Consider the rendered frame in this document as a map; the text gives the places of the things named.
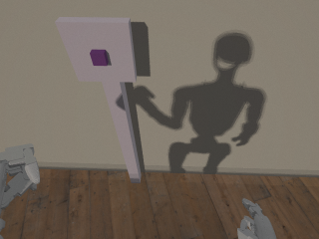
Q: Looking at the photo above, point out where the button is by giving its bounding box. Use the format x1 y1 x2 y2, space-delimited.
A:
90 49 109 66

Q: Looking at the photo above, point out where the robot left hand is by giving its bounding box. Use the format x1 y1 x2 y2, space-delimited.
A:
0 143 40 216

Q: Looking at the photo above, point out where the panel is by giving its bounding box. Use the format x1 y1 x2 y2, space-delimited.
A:
55 17 142 183

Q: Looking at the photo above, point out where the robot right hand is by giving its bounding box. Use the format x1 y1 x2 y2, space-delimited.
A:
237 198 277 239

